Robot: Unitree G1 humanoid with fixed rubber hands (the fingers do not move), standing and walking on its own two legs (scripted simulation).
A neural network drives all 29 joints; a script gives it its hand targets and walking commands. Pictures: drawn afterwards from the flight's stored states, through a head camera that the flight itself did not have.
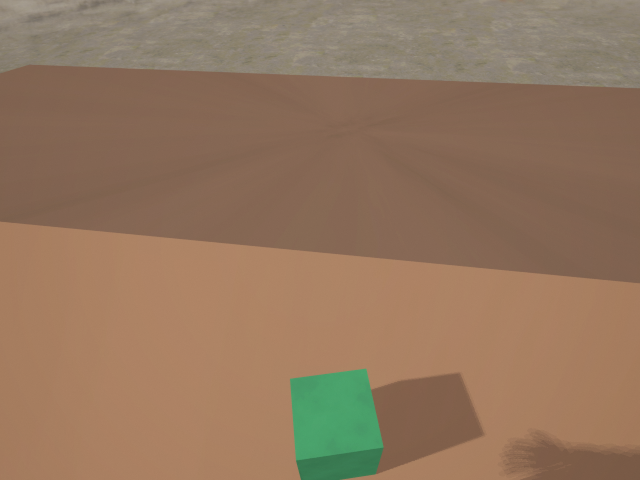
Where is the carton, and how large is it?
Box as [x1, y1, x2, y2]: [290, 369, 383, 479]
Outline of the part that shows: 366,369 290,379 295,454 301,479 341,479 375,473 383,447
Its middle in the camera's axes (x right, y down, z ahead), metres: +0.04 +0.52 +1.07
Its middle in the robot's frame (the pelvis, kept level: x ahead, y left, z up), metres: +0.42 +0.01 -0.66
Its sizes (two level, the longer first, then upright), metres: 0.210 0.200 0.250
